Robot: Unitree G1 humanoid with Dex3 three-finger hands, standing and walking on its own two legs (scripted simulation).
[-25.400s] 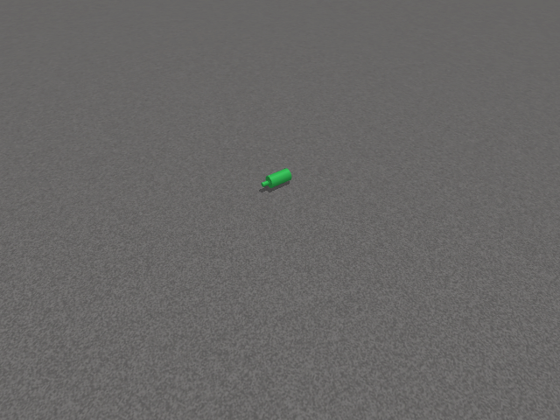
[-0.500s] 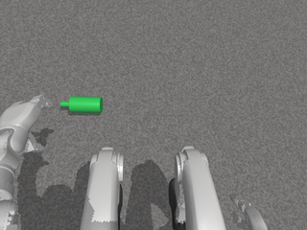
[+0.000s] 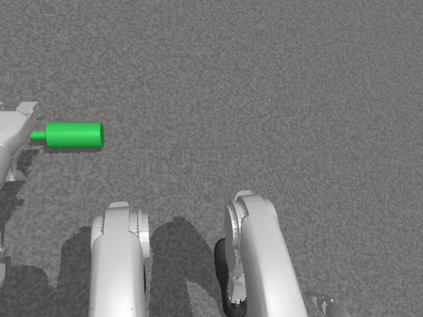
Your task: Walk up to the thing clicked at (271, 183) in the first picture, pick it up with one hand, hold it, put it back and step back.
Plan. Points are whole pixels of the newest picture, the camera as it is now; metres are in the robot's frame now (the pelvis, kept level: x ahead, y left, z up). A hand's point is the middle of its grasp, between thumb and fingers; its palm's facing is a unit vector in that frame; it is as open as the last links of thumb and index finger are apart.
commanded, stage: rise first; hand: left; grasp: from above
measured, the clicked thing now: (68, 135) +0.52 +0.30 -0.32
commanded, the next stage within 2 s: none
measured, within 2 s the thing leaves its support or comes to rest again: neither
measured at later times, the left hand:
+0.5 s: hand (28, 142) +0.46 +0.33 -0.19, palm faces -0.46 -0.05 -0.89, open 13.0 cm
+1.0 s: hand (34, 138) +0.47 +0.32 -0.20, palm faces -0.46 -0.05 -0.89, open 13.4 cm
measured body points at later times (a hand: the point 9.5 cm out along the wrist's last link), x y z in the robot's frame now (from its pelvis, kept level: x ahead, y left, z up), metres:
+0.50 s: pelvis +0.01 -0.01 -0.02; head +0.26 +0.07 +0.34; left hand +0.48 +0.33 -0.14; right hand +0.07 -0.29 -0.13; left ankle +0.08 +0.12 -0.32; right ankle +0.11 -0.14 -0.32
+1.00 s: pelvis +0.01 +0.00 -0.03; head +0.27 +0.08 +0.34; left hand +0.49 +0.32 -0.15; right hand +0.06 -0.28 -0.13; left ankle +0.08 +0.12 -0.32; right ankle +0.11 -0.14 -0.32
